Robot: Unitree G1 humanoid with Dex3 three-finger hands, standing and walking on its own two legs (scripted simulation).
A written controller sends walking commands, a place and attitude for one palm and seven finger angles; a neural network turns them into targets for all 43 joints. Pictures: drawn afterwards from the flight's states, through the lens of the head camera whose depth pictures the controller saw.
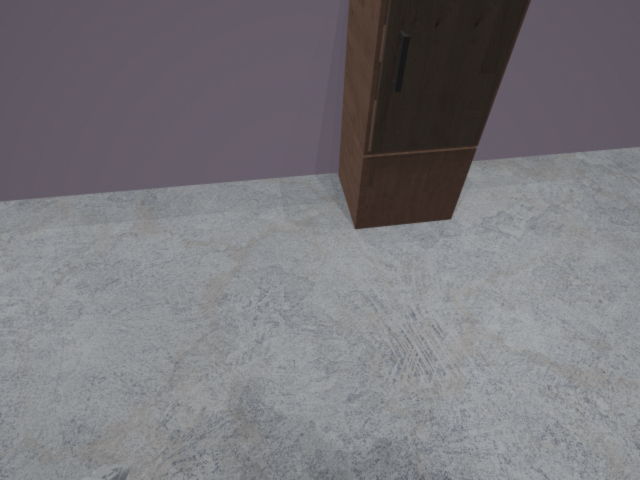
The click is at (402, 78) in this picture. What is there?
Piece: cupboard door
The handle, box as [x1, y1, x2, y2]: [391, 31, 409, 91]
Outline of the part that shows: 402,31 399,31 399,34 401,36 401,43 395,79 392,80 391,83 394,87 394,91 400,91 409,40 408,34 405,34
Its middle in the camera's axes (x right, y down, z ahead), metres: +0.24 -0.53 +1.17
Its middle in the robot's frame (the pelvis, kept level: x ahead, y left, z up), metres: +1.24 -0.18 -0.01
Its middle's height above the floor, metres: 0.76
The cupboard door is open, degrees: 0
